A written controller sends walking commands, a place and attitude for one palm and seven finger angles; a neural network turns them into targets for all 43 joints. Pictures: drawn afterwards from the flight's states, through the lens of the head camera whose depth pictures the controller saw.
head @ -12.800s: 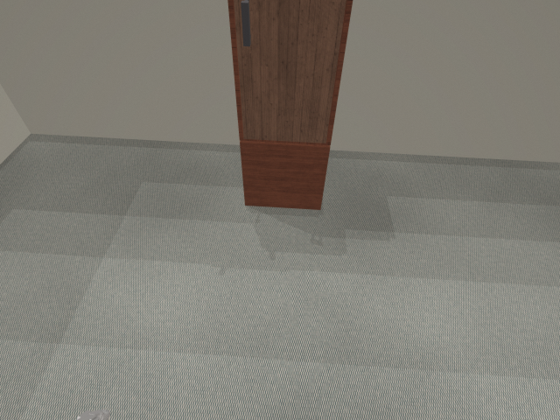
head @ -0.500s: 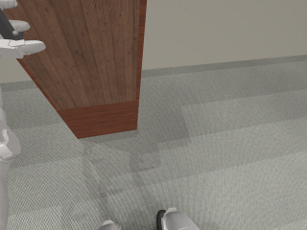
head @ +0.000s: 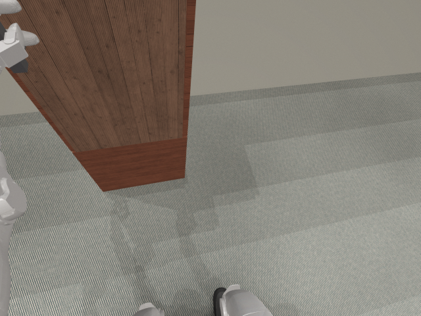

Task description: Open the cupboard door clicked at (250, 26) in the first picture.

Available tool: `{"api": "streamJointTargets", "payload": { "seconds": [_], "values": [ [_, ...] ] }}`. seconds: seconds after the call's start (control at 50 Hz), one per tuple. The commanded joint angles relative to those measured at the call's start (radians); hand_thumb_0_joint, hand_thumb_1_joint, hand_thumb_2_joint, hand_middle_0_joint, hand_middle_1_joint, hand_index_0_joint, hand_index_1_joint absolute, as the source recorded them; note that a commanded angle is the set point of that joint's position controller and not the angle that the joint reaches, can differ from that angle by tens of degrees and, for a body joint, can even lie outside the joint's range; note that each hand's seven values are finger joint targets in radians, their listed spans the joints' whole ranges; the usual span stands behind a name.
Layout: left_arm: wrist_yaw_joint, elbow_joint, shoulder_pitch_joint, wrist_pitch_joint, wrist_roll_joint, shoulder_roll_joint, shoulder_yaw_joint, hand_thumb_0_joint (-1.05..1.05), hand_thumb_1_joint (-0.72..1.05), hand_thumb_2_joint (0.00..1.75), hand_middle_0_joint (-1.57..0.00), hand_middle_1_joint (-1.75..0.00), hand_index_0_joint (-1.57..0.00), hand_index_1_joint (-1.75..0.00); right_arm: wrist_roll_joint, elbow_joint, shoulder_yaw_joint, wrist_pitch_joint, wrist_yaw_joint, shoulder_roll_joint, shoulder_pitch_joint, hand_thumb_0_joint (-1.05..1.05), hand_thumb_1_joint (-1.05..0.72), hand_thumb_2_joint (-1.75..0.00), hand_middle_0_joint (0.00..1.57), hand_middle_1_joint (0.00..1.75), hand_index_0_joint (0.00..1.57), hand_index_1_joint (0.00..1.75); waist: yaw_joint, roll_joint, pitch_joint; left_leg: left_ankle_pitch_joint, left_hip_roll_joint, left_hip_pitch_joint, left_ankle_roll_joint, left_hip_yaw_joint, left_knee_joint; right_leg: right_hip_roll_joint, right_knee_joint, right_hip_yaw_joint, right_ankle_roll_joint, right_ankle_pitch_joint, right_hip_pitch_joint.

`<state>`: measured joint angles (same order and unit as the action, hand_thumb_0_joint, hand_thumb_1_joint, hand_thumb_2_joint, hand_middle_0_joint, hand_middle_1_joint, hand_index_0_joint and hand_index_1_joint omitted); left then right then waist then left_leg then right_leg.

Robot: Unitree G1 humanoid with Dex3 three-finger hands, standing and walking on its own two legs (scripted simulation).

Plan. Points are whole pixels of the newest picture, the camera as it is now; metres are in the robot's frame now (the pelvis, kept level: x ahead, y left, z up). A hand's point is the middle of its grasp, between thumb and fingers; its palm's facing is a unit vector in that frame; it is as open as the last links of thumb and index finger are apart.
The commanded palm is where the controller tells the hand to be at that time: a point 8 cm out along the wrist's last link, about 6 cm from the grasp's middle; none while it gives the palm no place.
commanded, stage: pull the door open along its arc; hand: left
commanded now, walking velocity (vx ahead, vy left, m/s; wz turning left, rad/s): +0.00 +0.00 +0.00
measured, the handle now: (1, 28) +0.59 +0.26 +0.14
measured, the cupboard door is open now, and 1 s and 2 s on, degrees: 0 13 22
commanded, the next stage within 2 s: none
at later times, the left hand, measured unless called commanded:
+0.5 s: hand (21, 64) +0.51 +0.22 +0.14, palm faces +0.06 -1.00 +0.00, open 5.5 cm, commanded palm +0.44 +0.27 +0.14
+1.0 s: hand (38, 73) +0.49 +0.20 +0.14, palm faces +0.56 -0.83 -0.01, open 5.4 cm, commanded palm +0.45 +0.23 +0.14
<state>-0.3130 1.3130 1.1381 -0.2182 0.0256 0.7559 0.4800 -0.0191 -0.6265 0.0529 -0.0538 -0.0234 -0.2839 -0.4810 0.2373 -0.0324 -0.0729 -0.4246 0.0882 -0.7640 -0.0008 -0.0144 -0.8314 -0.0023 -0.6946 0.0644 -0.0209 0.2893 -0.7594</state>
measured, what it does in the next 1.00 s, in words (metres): stands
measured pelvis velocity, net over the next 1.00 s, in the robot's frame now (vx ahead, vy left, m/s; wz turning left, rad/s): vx -0.01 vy -0.02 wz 0.05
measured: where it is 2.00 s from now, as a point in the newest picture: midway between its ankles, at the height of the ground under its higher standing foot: outside the picture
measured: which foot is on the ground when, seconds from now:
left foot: down 0.00-1.00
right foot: down 0.00-1.00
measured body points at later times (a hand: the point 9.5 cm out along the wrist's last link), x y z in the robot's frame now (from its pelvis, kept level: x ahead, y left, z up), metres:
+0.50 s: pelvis +0.02 +0.00 +0.01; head +0.11 +0.01 +0.45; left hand +0.50 +0.28 +0.14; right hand +0.01 -0.26 -0.10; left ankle -0.03 +0.11 -0.70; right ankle +0.01 -0.14 -0.70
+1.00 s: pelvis -0.01 -0.02 +0.01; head +0.06 -0.01 +0.45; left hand +0.46 +0.24 +0.14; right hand +0.05 -0.27 -0.12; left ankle -0.03 +0.11 -0.70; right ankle +0.01 -0.14 -0.70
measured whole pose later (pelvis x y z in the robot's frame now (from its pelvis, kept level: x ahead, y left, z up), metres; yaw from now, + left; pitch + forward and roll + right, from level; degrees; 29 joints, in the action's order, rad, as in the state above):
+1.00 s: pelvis -0.01 -0.02 +0.01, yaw +3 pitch +14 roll -2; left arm 0.40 1.11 0.96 -0.24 -0.06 0.31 0.44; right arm -0.07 -0.70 0.00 0.02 0.00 -0.22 -0.33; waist 0.12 -0.03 -0.10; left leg -0.39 0.06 -0.62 -0.03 0.01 -0.76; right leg 0.02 -0.70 0.08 0.00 0.31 -0.64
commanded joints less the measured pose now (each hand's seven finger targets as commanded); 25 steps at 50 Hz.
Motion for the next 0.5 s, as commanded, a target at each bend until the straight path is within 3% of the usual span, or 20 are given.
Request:
{"api": "streamJointTargets", "payload": {
  "seconds": [0.0,0.04,0.08,0.1,0.22,0.26,0.3,0.36,0.4,0.48],
  "values": [
    [0.018,-0.25,0.431,-0.07,0.021,0.279,0.028,0.0,0.9,0.9,-0.4,-1.35,-0.4,-1.35,0.0,0.034,-0.069,0.003,-0.004,-0.19,-0.208,0.0,-0.9,-0.9,0.2,0.3,0.2,0.3,-0.017,-0.187,-0.478,0.486,-0.045,0.332,0.021,0.042,0.081,-0.05,0.022,-0.012,0.027,-0.36,0.244],
    [0.015,-0.272,0.406,-0.077,0.028,0.28,0.039,0.0,0.9,0.9,-0.4,-1.35,-0.4,-1.35,0.0,0.038,-0.072,0.003,-0.002,-0.19,-0.204,0.0,-0.9,-0.9,0.2,0.3,0.2,0.3,-0.031,-0.192,-0.495,0.502,-0.044,0.347,0.02,0.039,0.081,-0.051,0.021,-0.013,0.028,-0.373,0.26],
    [0.019,-0.269,0.496,-0.083,0.02,0.295,0.029,0.0,0.9,0.9,-0.4,-1.35,-0.4,-1.35,0.0,0.021,-0.071,0.0,-0.006,-0.193,-0.21,0.0,-0.9,-0.9,0.2,0.3,0.2,0.3,0.002,-0.187,-0.45,0.499,-0.043,0.337,0.023,0.047,0.075,-0.051,0.025,-0.015,0.028,-0.371,0.23],
    [0.019,-0.277,0.482,-0.087,0.017,0.309,0.042,0.0,0.9,0.9,-0.4,-1.35,-0.4,-1.35,0.0,0.023,-0.074,-0.001,-0.005,-0.193,-0.211,0.0,-0.9,-0.9,0.2,0.3,0.2,0.3,-0.01,-0.21,-0.474,0.516,-0.042,0.357,0.019,0.048,0.076,-0.051,0.024,-0.016,0.027,-0.375,0.233],
    [0.003,-0.332,0.307,-0.1,0.05,0.249,0.048,0.0,0.9,0.9,-0.4,-1.35,-0.4,-1.35,0.002,0.048,-0.081,-0.006,0.005,-0.186,-0.189,0.0,-0.9,-0.9,0.2,0.3,0.2,0.3,-0.058,-0.192,-0.515,0.607,-0.039,0.39,0.014,0.036,0.078,-0.053,0.013,-0.011,0.031,-0.445,0.289],
    [-0.002,-0.353,0.229,-0.091,0.063,0.231,0.051,0.0,0.9,0.9,-0.4,-1.35,-0.4,-1.35,0.007,0.062,-0.085,-0.013,0.007,-0.185,-0.174,0.0,-0.9,-0.9,0.2,0.3,0.2,0.3,-0.076,-0.164,-0.504,0.614,-0.04,0.382,0.017,0.029,0.086,-0.054,0.016,-0.01,0.031,-0.457,0.312],
    [-0.005,-0.39,0.138,-0.078,0.081,0.202,0.051,0.0,0.9,0.9,-0.4,-1.35,-0.4,-1.35,0.012,0.078,-0.088,-0.017,0.011,-0.181,-0.153,0.0,-0.9,-0.9,0.2,0.3,0.2,0.3,-0.1,-0.183,-0.495,0.655,-0.039,0.393,0.016,0.025,0.092,-0.052,0.016,-0.009,0.033,-0.474,0.325],
    [-0.003,-0.469,0.002,-0.051,0.117,0.165,0.061,0.0,0.9,0.9,-0.4,-1.35,-0.4,-1.35,0.022,0.106,-0.095,-0.02,0.017,-0.177,-0.118,0.0,-0.9,-0.9,0.2,0.3,0.2,0.3,-0.129,-0.117,-0.481,0.656,-0.043,0.374,0.022,0.009,0.108,-0.05,0.023,-0.01,0.031,-0.515,0.391],
    [0.001,-0.559,-0.081,-0.043,0.139,0.15,0.07,0.0,0.9,0.9,-0.4,-1.35,-0.4,-1.35,0.03,0.129,-0.098,-0.017,0.019,-0.172,-0.09,0.0,-0.9,-0.9,0.2,0.3,0.2,0.3,-0.155,-0.115,-0.501,0.693,-0.045,0.379,0.024,0.003,0.122,-0.045,0.022,-0.015,0.034,-0.565,0.449],
    [0.017,-0.72,-0.28,-0.012,0.181,0.065,0.055,0.0,0.9,0.9,-0.4,-1.35,-0.4,-1.35,0.043,0.166,-0.102,-0.005,0.026,-0.156,-0.027,0.0,-0.9,-0.9,0.2,0.3,0.2,0.3,-0.196,-0.087,-0.465,0.73,-0.048,0.383,0.026,-0.011,0.148,-0.037,0.027,-0.016,0.038,-0.613,0.515]
  ]
}}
